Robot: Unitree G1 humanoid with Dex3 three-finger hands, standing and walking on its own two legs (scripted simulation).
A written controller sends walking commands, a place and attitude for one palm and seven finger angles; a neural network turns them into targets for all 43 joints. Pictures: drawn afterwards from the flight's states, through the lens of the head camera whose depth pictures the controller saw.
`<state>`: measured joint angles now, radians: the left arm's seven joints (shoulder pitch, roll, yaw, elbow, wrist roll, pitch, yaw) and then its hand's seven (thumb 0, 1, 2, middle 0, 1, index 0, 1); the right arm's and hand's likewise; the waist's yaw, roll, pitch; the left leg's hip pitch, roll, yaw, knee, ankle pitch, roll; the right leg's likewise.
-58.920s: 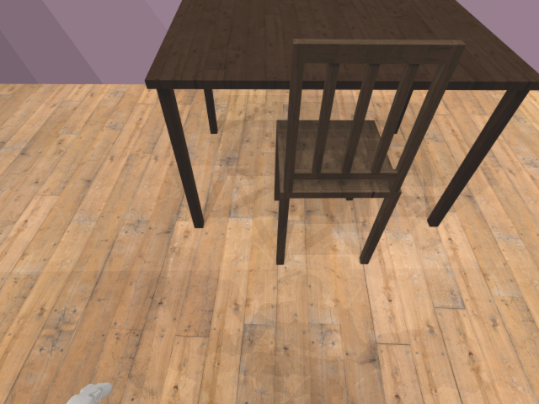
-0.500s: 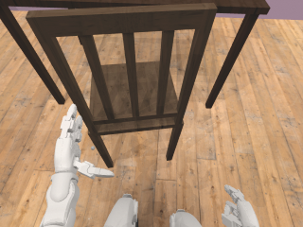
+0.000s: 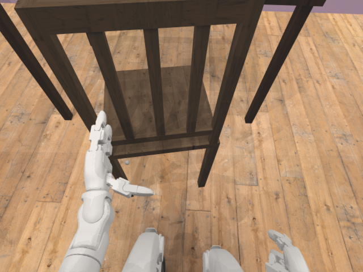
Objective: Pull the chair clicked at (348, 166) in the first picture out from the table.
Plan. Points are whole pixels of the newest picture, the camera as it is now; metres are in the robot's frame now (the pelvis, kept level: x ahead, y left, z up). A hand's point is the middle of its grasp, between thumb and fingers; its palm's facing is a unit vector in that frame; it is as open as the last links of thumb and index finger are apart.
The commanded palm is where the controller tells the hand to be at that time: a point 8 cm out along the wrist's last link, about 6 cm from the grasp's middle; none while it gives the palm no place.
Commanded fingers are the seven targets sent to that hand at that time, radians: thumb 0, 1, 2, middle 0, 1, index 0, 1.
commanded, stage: aim the fingers beside a spindle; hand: left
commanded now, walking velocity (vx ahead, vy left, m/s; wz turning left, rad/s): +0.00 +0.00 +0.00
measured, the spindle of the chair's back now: (156, 94) +0.50 +0.09 +0.06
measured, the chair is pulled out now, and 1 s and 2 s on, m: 0.25 0.25 0.25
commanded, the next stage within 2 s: push the fingers through the gap in 1.22 s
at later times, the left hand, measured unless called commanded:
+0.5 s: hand (134, 164) +0.34 +0.12 +0.02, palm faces +0.13 -0.99 -0.01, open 16.9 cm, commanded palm +0.31 +0.18 +0.02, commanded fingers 0.00 -0.50 0.30 -0.06 -0.08 -0.06 -0.08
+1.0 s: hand (129, 162) +0.34 +0.13 +0.03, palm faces +0.16 -0.99 -0.03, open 16.9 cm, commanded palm +0.31 +0.18 +0.02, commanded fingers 0.00 -0.50 0.30 -0.06 -0.08 -0.06 -0.08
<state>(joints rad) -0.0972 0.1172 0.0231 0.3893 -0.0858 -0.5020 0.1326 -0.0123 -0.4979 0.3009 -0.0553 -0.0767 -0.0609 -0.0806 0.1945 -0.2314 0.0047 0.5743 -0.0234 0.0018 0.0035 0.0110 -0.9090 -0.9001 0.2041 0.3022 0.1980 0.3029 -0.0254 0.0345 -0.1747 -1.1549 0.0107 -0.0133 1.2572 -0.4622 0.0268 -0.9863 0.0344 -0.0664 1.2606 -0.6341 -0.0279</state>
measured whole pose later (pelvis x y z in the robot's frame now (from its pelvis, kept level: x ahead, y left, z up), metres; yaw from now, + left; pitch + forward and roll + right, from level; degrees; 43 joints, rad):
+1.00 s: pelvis +0.00 -0.01 +0.00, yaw +0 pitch +21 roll -2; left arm -0.09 0.13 0.06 0.42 -0.09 -0.54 0.13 -0.01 -0.50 0.30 -0.06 -0.08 -0.06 -0.08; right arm 0.18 -0.23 0.00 0.57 -0.02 0.05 0.01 0.01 -0.91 -0.90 0.20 0.30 0.20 0.30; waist -0.03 0.03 -0.18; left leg -1.16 0.02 -0.01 1.26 -0.47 0.01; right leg -1.00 0.05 -0.06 1.28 -0.64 -0.05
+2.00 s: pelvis +0.00 -0.01 -0.01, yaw -1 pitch +22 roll -2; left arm -0.35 0.17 0.16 0.65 -0.08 -0.52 0.15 -0.01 -0.50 0.30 -0.06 -0.08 -0.06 -0.08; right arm 0.21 -0.23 0.01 0.60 -0.03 0.07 0.01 0.01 -0.91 -0.90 0.20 0.30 0.20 0.30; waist -0.07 0.03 -0.18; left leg -1.20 0.03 -0.01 1.27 -0.47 0.02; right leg -1.04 0.05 -0.06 1.28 -0.64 -0.04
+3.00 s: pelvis +0.01 +0.01 +0.00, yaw -2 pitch +25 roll -4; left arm -0.56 0.22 0.26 0.86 -0.03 -0.57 0.17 -0.01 -0.50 0.30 -0.06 -0.08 -0.06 -0.08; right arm 0.27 -0.23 -0.01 0.62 -0.05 0.13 0.05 0.01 -0.91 -0.90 0.20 0.30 0.20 0.30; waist -0.11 0.04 -0.18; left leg -1.23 0.03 0.00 1.27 -0.47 0.03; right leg -1.06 0.05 -0.05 1.26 -0.62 -0.02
